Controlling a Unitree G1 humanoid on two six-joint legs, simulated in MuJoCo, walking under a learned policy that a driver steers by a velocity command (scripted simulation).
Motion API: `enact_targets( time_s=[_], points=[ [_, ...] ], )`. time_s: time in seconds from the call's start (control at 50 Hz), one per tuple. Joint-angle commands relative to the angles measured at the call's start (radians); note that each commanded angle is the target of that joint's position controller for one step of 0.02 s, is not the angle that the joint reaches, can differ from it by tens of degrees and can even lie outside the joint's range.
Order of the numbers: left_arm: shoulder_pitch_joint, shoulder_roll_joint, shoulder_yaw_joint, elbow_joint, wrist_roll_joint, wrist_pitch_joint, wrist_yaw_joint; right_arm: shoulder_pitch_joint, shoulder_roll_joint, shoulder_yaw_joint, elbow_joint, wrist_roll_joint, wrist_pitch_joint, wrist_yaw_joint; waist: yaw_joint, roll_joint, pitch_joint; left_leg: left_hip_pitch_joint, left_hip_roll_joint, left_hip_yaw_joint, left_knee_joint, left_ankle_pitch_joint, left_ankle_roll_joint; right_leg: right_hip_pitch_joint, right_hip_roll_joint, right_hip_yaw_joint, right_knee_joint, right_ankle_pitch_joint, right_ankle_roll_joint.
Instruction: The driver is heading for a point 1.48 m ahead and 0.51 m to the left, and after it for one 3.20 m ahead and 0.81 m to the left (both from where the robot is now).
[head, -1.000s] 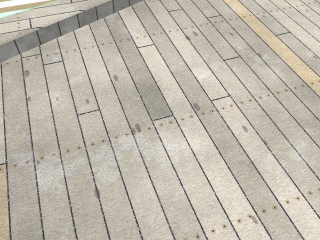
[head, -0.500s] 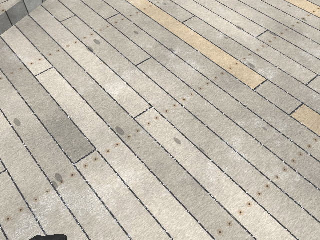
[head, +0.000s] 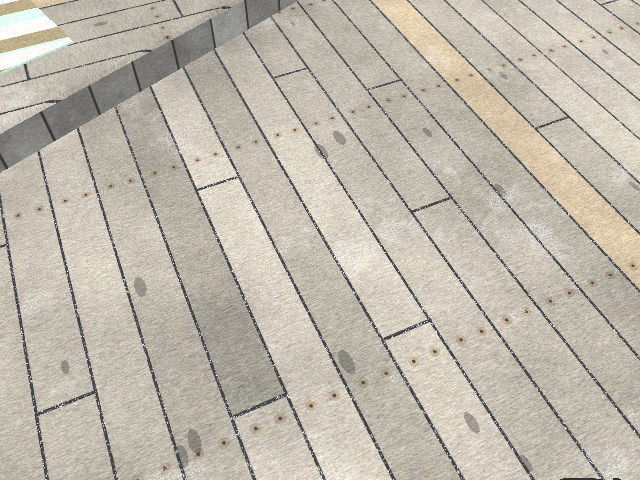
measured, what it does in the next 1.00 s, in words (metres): walks ahead, turning left: right foot, then left foot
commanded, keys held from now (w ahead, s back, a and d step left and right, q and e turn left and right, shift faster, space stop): w+q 0.86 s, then w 0.14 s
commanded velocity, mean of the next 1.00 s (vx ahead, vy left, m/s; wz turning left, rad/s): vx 0.50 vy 0.00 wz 0.55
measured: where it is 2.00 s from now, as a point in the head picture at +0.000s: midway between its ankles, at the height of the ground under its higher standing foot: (184, 262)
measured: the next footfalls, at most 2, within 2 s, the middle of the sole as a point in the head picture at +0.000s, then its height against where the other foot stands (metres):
right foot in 0.42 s outside the picture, level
left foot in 0.94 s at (217, 413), level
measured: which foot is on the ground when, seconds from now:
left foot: down 0.00-0.44, up 0.46-0.92, down 0.94-1.00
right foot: up 0.00-0.40, down 0.42-0.96, up 0.98-1.00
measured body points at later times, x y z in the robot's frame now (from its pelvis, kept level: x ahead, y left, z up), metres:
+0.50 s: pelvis +0.29 -0.02 +0.01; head +0.32 -0.02 +0.46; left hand +0.41 +0.28 -0.06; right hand +0.44 -0.28 -0.10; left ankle +0.13 +0.07 -0.65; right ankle +0.40 -0.11 -0.71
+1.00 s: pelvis +0.51 +0.12 +0.00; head +0.54 +0.16 +0.45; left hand +0.37 +0.39 -0.12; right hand +0.83 +0.05 -0.07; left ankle +0.54 +0.25 -0.71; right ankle +0.43 -0.10 -0.65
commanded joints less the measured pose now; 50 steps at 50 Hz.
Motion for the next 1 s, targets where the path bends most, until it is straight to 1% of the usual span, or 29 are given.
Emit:
enact_targets(
  time_s=[0.02, 0.04, 0.06, 0.08, 0.1, 0.12, 0.16, 0.24, 0.3, 0.34, 0.38, 0.4, 0.42, 0.44, 0.46, 0.48, 0.5, 0.52, 0.54, 0.6, 0.68, 0.78, 0.86, 0.9, 0.92, 0.94, 0.96, 0.98, 1.0],
  points=[
    [0.005, 0.085, -0.012, -0.133, -0.002, -0.082, -0.027, 0.371, -0.264, -0.081, -0.011, -0.002, -0.008, -0.025, -0.153, 0.148, -0.471, 1.009, 0.367, -0.908, -0.256, -0.075, 0.354, -0.745, 0.104, 0.294, 0.806, -0.089, 0.013],
    [-0.095, 0.134, 0.001, -0.164, -0.041, -0.103, -0.037, 0.337, -0.21, -0.069, -0.009, -0.007, -0.009, -0.029, -0.174, 0.092, -0.335, 0.937, 0.334, -0.746, -0.281, -0.07, 0.287, -0.835, 0.039, 0.32, 0.782, -0.006, -0.01],
    [-0.132, 0.127, -0.006, -0.179, -0.035, -0.112, -0.034, 0.264, -0.179, -0.06, -0.023, 0.001, -0.01, -0.032, -0.134, 0.007, -0.221, 0.777, 0.29, -0.62, -0.289, -0.011, 0.245, -0.823, -0.007, 0.305, 0.68, 0.078, -0.021],
    [-0.15, 0.13, -0.001, -0.177, -0.008, -0.111, -0.026, 0.194, -0.15, -0.05, -0.038, 0.003, -0.009, -0.033, -0.087, -0.041, -0.136, 0.612, 0.253, -0.534, -0.306, 0.096, 0.219, -0.766, -0.036, 0.287, 0.585, 0.113, -0.013],
    [-0.132, 0.138, 0.007, -0.179, 0.006, -0.1, -0.022, 0.157, -0.131, -0.04, -0.058, -0.012, -0.008, -0.038, -0.048, -0.034, -0.105, 0.493, 0.231, -0.481, -0.337, 0.18, 0.219, -0.688, -0.055, 0.285, 0.548, 0.138, -0.004],
    [-0.111, 0.135, 0.009, -0.183, 0.007, -0.087, -0.022, 0.137, -0.138, -0.042, -0.069, -0.017, -0.007, -0.04, -0.023, 0.001, -0.088, 0.417, 0.219, -0.466, -0.355, 0.226, 0.228, -0.645, -0.059, 0.281, 0.51, 0.137, 0.012],
    [-0.097, 0.11, 0.002, -0.181, 0.012, -0.065, -0.019, 0.127, -0.15, -0.045, -0.071, -0.01, -0.009, -0.049, -0.004, 0.006, -0.066, 0.319, 0.187, -0.389, -0.374, 0.274, 0.212, -0.613, -0.068, 0.253, 0.384, 0.163, 0.041],
    [-0.238, 0.056, -0.026, -0.213, 0.016, -0.058, -0.02, 0.165, -0.194, -0.059, -0.058, 0.003, 0.001, -0.069, -0.053, 0.047, -0.053, 0.214, 0.096, -0.281, -0.36, 0.208, 0.138, -0.51, -0.01, 0.214, 0.053, 0.452, 0.07],
    [-0.321, 0.078, -0.022, -0.231, -0.003, -0.065, -0.031, 0.225, -0.192, -0.058, -0.042, 0.009, 0.013, -0.072, -0.098, 0.075, -0.064, 0.259, 0.107, -0.337, -0.321, 0.09, 0.108, -0.463, 0.035, 0.228, -0.097, 0.556, 0.071],
    [-0.334, 0.108, -0.01, -0.239, -0.008, -0.073, -0.038, 0.244, -0.184, -0.056, -0.038, 0.012, 0.018, -0.073, -0.095, 0.087, -0.065, 0.319, 0.133, -0.411, -0.267, 0.019, 0.093, -0.45, 0.04, 0.256, -0.158, 0.519, 0.054],
    [-0.301, 0.134, 0.005, -0.235, -0.011, -0.083, -0.042, 0.232, -0.181, -0.056, -0.044, 0.007, 0.02, -0.074, -0.064, 0.112, -0.063, 0.353, 0.152, -0.474, -0.206, -0.007, 0.072, -0.396, 0.041, 0.262, -0.192, 0.453, 0.022],
    [-0.239, 0.143, 0.014, -0.218, -0.009, -0.088, -0.04, 0.217, -0.165, -0.051, -0.051, 0.005, 0.021, -0.074, -0.026, 0.116, -0.076, 0.344, 0.133, -0.476, -0.156, 0.001, 0.052, -0.312, 0.041, 0.249, -0.227, 0.448, -0.002],
    [-0.146, 0.172, 0.029, -0.204, 0.003, -0.093, -0.034, 0.211, -0.126, -0.038, -0.062, 0.0, 0.016, -0.072, 0.022, 0.101, -0.138, 0.299, 0.088, -0.439, -0.031, 0.018, 0.018, -0.152, -0.012, 0.283, -0.227, 0.433, -0.041],
    [0.005, 0.232, 0.045, -0.194, 0.017, -0.094, -0.024, 0.225, -0.062, -0.015, -0.083, -0.017, 0.011, -0.07, 0.074, -0.038, -0.27, 0.176, 0.014, -0.334, 0.261, -0.156, -0.026, 0.093, -0.198, 0.469, -0.23, 0.375, -0.105],
    [0.068, 0.294, 0.06, -0.152, 0.023, -0.078, -0.033, 0.344, -0.045, -0.004, -0.118, 0.017, 0.004, -0.069, 0.009, -0.411, -0.351, -0.158, -0.072, -0.223, 0.56, -0.483, -0.072, 0.321, -0.394, 0.956, -0.345, 0.096, -0.266],
    [0.028, 0.195, 0.04, -0.178, 0.004, -0.075, -0.037, 0.335, -0.151, -0.025, -0.085, 0.024, 0.006, -0.072, 0.034, -0.253, -0.256, -0.262, 0.005, -0.248, 0.682, -0.43, -0.089, 0.263, -0.383, 0.974, -0.389, -0.088, -0.247],
    [0.001, 0.146, 0.025, -0.184, 0.002, -0.067, -0.03, 0.231, -0.187, -0.037, -0.098, 0.016, 0.013, -0.07, 0.059, -0.157, -0.151, -0.287, 0.035, -0.222, 0.719, -0.338, -0.097, 0.166, -0.339, 0.802, -0.384, -0.042, -0.205],
    [-0.04, 0.132, 0.017, -0.185, 0.01, -0.062, -0.03, 0.184, -0.172, -0.036, -0.109, 0.004, 0.018, -0.07, 0.043, -0.084, -0.092, -0.255, 0.065, -0.201, 0.698, -0.27, -0.102, 0.056, -0.296, 0.676, -0.396, 0.102, -0.186],
    [-0.067, 0.111, 0.01, -0.177, 0.013, -0.058, -0.028, 0.153, -0.161, -0.04, -0.122, -0.005, 0.019, -0.067, 0.028, -0.08, -0.049, -0.241, 0.091, -0.201, 0.654, -0.226, -0.104, -0.016, -0.26, 0.588, -0.416, 0.201, -0.182],
    [-0.083, 0.1, 0.007, -0.152, 0.009, -0.066, -0.025, 0.165, -0.112, -0.034, -0.131, 0.012, 0.033, -0.053, -0.006, -0.139, -0.024, -0.177, 0.129, -0.168, 0.582, -0.187, -0.114, -0.109, -0.218, 0.417, -0.475, 0.345, -0.183],
    [-0.07, 0.149, 0.024, -0.111, 0.01, -0.067, -0.021, 0.098, -0.083, -0.022, -0.152, 0.001, 0.041, -0.049, 0.0, -0.09, -0.012, -0.222, 0.145, -0.156, 0.432, -0.077, -0.137, -0.08, -0.239, 0.287, -0.51, 0.497, -0.202],
    [-0.048, 0.183, 0.03, -0.072, 0.0, -0.051, -0.016, -0.035, -0.061, -0.01, -0.176, 0.004, 0.028, -0.021, 0.046, -0.08, 0.02, -0.157, 0.126, -0.083, 0.161, 0.125, -0.116, -0.04, -0.216, 0.124, -0.507, 0.552, -0.159],
    [-0.02, 0.22, 0.041, -0.044, -0.021, -0.032, -0.017, -0.096, -0.076, -0.016, -0.21, 0.008, 0.028, -0.001, 0.048, -0.09, 0.048, -0.11, 0.098, -0.027, 0.045, 0.045, -0.067, 0.048, -0.249, 0.063, -0.462, 0.679, -0.131],
    [-0.013, 0.249, 0.049, -0.034, -0.033, -0.023, -0.015, -0.046, -0.103, -0.032, -0.21, -0.003, 0.032, -0.002, 0.0, -0.115, 0.0, 0.026, 0.032, 0.02, 0.015, -0.063, -0.022, 0.07, -0.253, 0.033, -0.335, 1.011, -0.118],
    [-0.021, 0.257, 0.049, -0.03, -0.037, -0.016, -0.013, 0.066, -0.134, -0.052, -0.183, -0.005, 0.034, -0.006, -0.074, -0.11, -0.061, 0.181, -0.011, 0.04, -0.037, -0.052, 0.009, 0.055, -0.235, 0.006, -0.189, 1.134, -0.103],
    [-0.013, 0.23, 0.036, -0.028, -0.032, -0.016, -0.01, 0.234, -0.182, -0.082, -0.133, -0.001, 0.037, -0.019, -0.157, -0.081, -0.146, 0.445, -0.04, 0.031, -0.085, 0.025, 0.043, -0.061, -0.199, -0.021, 0.016, 1.097, -0.075],
    [0.014, 0.14, 0.002, -0.051, 0.016, -0.024, -0.014, 0.371, -0.268, -0.101, -0.101, 0.0, 0.045, -0.043, -0.177, 0.111, -0.25, 0.761, 0.173, -0.269, -0.059, 0.111, 0.106, -0.353, -0.138, -0.024, 0.353, 0.512, -0.033],
    [0.089, 0.08, -0.026, -0.084, 0.003, -0.051, -0.029, 0.326, -0.322, -0.096, -0.121, 0.003, 0.033, -0.038, -0.084, 0.284, -0.415, 0.963, 0.395, -0.83, -0.244, -0.125, 0.298, -0.662, 0.042, 0.136, 0.661, -0.09, 0.007],
    [-0.022, 0.189, 0.001, -0.084, -0.037, -0.072, -0.04, 0.324, -0.231, -0.072, -0.124, -0.003, 0.022, -0.027, -0.151, 0.11, -0.382, 0.915, 0.384, -0.789, -0.31, -0.203, 0.249, -0.755, -0.007, 0.266, 0.719, -0.041, -0.004]
  ],
)
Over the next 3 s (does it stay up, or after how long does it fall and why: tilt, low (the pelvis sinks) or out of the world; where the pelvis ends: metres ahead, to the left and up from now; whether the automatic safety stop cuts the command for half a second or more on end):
stays up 1.37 0.64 0.03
